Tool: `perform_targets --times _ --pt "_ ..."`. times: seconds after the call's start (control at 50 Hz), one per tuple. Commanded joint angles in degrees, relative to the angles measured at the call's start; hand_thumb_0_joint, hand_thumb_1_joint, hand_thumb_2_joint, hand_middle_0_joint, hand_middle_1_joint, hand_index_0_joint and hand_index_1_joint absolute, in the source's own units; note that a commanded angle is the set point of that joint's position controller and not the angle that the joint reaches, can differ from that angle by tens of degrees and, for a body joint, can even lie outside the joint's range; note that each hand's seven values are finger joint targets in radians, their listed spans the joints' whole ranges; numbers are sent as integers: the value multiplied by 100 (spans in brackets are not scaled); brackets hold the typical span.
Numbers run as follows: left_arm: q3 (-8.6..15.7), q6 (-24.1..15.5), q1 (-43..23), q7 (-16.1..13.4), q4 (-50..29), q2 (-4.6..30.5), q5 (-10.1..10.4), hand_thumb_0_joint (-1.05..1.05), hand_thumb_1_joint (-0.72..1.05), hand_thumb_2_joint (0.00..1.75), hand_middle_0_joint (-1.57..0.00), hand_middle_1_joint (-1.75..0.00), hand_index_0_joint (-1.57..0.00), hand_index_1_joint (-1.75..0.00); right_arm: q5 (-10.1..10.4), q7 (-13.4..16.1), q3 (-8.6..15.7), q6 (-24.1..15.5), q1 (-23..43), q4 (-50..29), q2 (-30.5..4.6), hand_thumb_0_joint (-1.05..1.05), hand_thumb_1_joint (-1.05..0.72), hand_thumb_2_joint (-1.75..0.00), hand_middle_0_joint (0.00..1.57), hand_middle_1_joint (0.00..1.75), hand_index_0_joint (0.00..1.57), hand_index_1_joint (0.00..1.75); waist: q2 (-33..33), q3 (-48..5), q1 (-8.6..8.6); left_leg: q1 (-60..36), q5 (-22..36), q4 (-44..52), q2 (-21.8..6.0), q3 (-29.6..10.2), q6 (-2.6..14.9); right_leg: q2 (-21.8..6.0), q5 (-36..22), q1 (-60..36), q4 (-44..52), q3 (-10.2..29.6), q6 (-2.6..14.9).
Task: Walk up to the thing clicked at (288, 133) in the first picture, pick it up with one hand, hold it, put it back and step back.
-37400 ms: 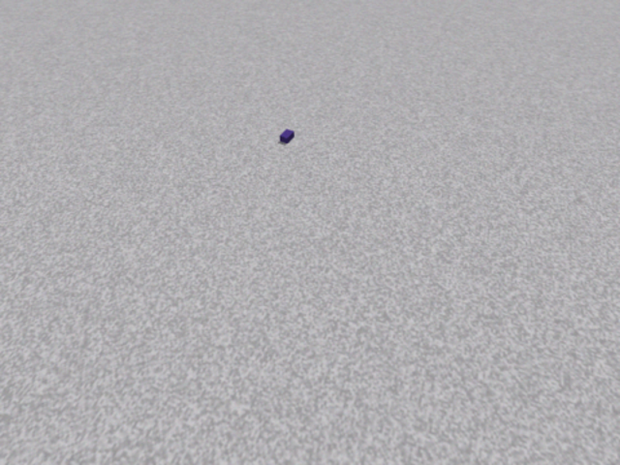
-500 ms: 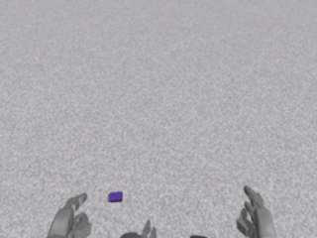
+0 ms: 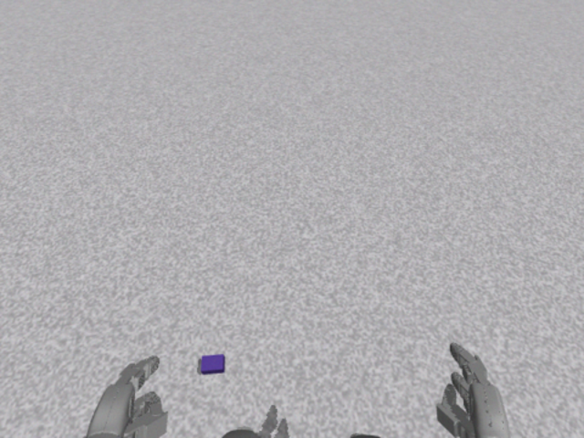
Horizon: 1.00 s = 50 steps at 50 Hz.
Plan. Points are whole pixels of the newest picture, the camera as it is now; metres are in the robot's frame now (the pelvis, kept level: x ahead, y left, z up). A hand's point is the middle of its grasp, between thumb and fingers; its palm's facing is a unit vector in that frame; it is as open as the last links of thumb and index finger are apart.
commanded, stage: home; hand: left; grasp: from above
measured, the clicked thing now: (213, 364) +0.44 +0.25 -0.70
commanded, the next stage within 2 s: stand in 0.46 s
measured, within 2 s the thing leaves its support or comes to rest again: neither
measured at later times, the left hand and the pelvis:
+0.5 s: hand (161, 423) +0.16 +0.18 -0.04, palm faces +0.05 -0.98 -0.21, open 7.4 cm; pelvis +0.00 +0.00 +0.00, yaw +0 degrees
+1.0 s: hand out of the picture +0.06 +0.24 -0.11, palm faces +0.02 -0.94 -0.33, open 7.4 cm; pelvis -0.01 +0.01 +0.05, yaw +0 degrees
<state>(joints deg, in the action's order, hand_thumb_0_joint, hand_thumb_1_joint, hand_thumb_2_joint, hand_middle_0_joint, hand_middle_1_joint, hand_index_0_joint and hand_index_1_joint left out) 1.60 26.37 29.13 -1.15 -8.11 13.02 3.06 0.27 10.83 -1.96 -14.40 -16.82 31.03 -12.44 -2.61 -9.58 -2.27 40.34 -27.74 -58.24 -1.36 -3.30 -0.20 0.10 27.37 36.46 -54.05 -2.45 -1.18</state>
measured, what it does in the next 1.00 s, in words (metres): stands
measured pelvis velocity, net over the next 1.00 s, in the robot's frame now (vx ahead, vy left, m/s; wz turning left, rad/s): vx -0.01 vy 0.01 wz -0.01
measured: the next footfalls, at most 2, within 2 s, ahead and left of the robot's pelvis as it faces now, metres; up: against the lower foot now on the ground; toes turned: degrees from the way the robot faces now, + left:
none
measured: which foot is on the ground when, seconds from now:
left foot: down 0.00-1.00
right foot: down 0.00-1.00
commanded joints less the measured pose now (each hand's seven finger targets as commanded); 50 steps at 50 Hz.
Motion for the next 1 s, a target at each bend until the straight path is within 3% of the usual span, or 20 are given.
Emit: perform_targets --times 0.0,0.08,0.16,0.2,0.22,0.28,0.3,0.52,0.54,0.56,0.58,0.6,0.62,0.64,0.68,0.74,0.82,0.98 --pt "283 -289 -154 -27 -1032 527 -46 0 90 90 -20 -30 -20 -30 -11 48 315 -320 341 -883 -691 0 -90 -90 20 30 20 30 -33 -366 -29 -655 1165 942 126 68 85 141 -1068 -89 838 -107 99" --pt "416 -307 -166 -48 -1208 684 -26 0 90 90 -20 -30 -20 -30 8 45 333 -302 396 -974 -741 0 -90 -90 20 30 20 30 -85 -342 42 -600 1046 1006 98 20 76 147 -927 -80 816 -140 117" --pt "369 -298 -76 -54 -1238 668 -28 0 90 90 -20 -30 -20 -30 8 43 342 -284 366 -982 -751 0 -90 -90 20 30 20 30 -147 -508 28 -672 1210 970 103 28 72 156 -1073 -156 782 -130 130" --pt "239 -294 -90 -30 -1140 534 -15 0 90 90 -20 -30 -20 -30 9 21 320 -271 359 -955 -746 0 -90 -90 20 30 20 30 -110 -322 -6 -645 1143 1046 69 -42 58 178 -990 -40 736 -167 135" --pt "358 -305 -105 -44 -1212 635 -13 0 90 90 -20 -30 -20 -30 -1 23 346 -270 354 -967 -778 0 -90 -90 20 30 20 30 -195 -470 21 -701 1253 1047 54 -74 42 175 -1075 -101 689 -174 144" --pt "282 -272 -123 -38 -1073 540 -10 0 90 90 -20 -30 -20 -30 20 26 318 -258 349 -950 -719 0 -90 -90 20 30 20 30 -70 -288 -16 -592 999 1028 77 -38 73 170 -887 19 789 -154 127" --pt "388 -288 -205 -46 -1241 679 -5 0 90 90 -20 -30 -20 -30 18 25 336 -261 382 -1022 -760 0 -90 -90 20 30 20 30 -80 -405 -15 -613 1064 1029 76 -56 76 163 -959 -69 768 -158 124" --pt "359 -287 -90 -52 -1203 636 -16 0 90 90 -20 -30 -20 -30 15 26 335 -253 348 -1027 -744 0 -90 -90 20 30 20 30 -87 -418 19 -610 1111 961 101 23 78 153 -986 -92 773 -143 129" --pt "339 -1519 -1756 -273 807 1114 -669 0 90 90 -20 -30 -20 -30 -695 -315 547 379 840 469 -1353 0 -90 -90 20 30 20 30 241 961 459 -755 2066 1419 -172 -203 350 -274 -1051 -1041 1085 430 401" --pt "458 -1922 -1197 -236 1859 1242 -694 0 90 90 -20 -30 -20 -30 -681 -493 661 628 843 482 -1411 0 -90 -90 20 30 20 30 590 498 437 -1145 2012 1375 -87 3 398 -389 -1068 -1220 1301 750 556" --pt "453 -2115 -1192 -204 2192 1307 -740 0 90 90 -20 -30 -20 -30 -686 -609 623 750 789 447 -1345 0 -90 -90 20 30 20 30 717 380 337 -1332 1963 1360 -13 88 396 -468 -1132 -1162 1383 913 611" --pt "404 -2206 -1408 -164 2343 1305 -747 0 90 90 -20 -30 -20 -30 -683 -681 606 838 601 431 -1369 0 -90 -90 20 30 20 30 535 500 187 -1253 1613 1510 3 -71 370 -371 -954 -1028 1387 916 608" --pt "360 -2313 -1461 -133 2575 1286 -693 0 90 90 -20 -30 -20 -30 -565 -769 584 870 682 536 -1307 0 -90 -90 20 30 20 30 180 372 278 -1532 1510 1657 -14 -174 399 -396 -1146 -1284 1298 833 540" --pt "333 -2377 -1540 -112 2790 1275 -690 0 90 90 -20 -30 -20 -30 -406 -869 590 891 658 688 -1228 0 -90 -90 20 30 20 30 195 306 329 -1631 1394 1785 -7 -156 412 -445 -1157 -1496 1329 749 469" --pt "357 -2421 -1550 -103 3263 1257 -641 0 90 90 -20 -30 -20 -30 -320 -961 653 944 875 809 -1234 0 -90 -90 20 30 20 30 575 282 402 -1902 1523 1771 5 -70 359 -501 -1140 -1407 1623 826 445" --pt "348 -2526 -1832 -120 3899 1244 -588 0 90 90 -20 -30 -20 -30 -318 -1011 673 1046 865 1125 -1214 0 -90 -90 20 30 20 30 363 449 366 -1997 1126 2146 -59 -191 359 -523 -892 -1536 1887 788 350" --pt "341 -2638 -1879 -111 4598 1167 -575 0 90 90 -20 -30 -20 -30 -355 -998 691 1127 934 1407 -1300 0 -90 -90 20 30 20 30 -76 701 352 -2101 992 2815 -261 -464 384 -366 -1086 -1786 2013 549 251" --pt "318 -2741 -1809 -143 5715 1259 -500 0 90 90 -20 -30 -20 -30 -260 -902 666 1240 793 2075 -1392 0 -90 -90 20 30 20 30 151 836 292 -2783 1931 3248 -303 -386 282 -523 -1979 -2413 2763 635 256"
